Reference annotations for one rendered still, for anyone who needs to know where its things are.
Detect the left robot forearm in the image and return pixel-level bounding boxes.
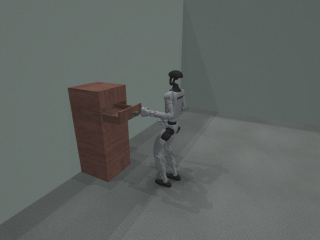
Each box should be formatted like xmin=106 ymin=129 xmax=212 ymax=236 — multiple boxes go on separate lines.
xmin=148 ymin=110 xmax=172 ymax=120

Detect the handle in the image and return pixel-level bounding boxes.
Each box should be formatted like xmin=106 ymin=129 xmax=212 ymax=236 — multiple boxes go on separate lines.
xmin=131 ymin=111 xmax=139 ymax=116

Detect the robot right hand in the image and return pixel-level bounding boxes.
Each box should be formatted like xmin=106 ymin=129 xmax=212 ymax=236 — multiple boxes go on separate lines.
xmin=159 ymin=119 xmax=168 ymax=125

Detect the robot left hand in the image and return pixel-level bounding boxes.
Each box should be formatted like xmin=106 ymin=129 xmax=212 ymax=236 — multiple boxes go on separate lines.
xmin=141 ymin=107 xmax=149 ymax=117

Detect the robot left foot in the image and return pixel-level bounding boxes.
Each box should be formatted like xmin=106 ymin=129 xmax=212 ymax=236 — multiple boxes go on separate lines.
xmin=155 ymin=179 xmax=172 ymax=188

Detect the right robot upper arm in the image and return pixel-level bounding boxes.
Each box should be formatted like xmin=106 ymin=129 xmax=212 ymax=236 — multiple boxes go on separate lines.
xmin=181 ymin=89 xmax=187 ymax=112

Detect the drawer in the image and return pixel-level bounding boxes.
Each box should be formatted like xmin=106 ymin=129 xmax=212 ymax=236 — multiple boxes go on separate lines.
xmin=101 ymin=103 xmax=142 ymax=125

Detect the humanoid robot head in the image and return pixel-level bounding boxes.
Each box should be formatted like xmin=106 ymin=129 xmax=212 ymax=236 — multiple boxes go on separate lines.
xmin=168 ymin=70 xmax=183 ymax=93

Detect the left robot upper arm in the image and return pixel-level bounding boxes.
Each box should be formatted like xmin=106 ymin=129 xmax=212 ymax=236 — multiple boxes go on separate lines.
xmin=163 ymin=91 xmax=174 ymax=120

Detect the cabinet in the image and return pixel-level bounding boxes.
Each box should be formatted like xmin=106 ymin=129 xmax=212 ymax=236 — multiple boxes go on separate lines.
xmin=67 ymin=82 xmax=131 ymax=182

